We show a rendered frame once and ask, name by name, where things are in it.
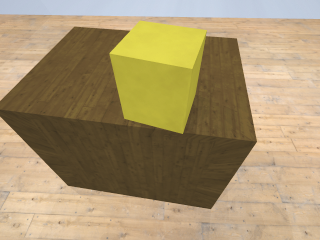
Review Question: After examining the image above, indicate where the pedestal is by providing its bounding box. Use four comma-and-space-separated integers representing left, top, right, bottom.
0, 26, 257, 209

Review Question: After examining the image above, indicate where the carton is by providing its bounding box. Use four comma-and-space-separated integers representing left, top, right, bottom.
109, 20, 207, 134

